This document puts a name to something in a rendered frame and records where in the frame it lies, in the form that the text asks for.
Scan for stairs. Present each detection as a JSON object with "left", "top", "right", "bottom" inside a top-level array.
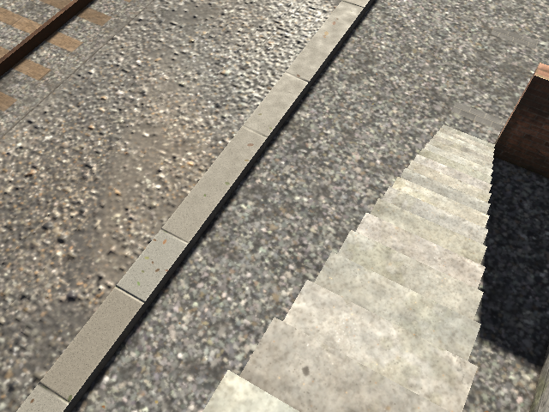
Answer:
[{"left": 203, "top": 125, "right": 495, "bottom": 412}]

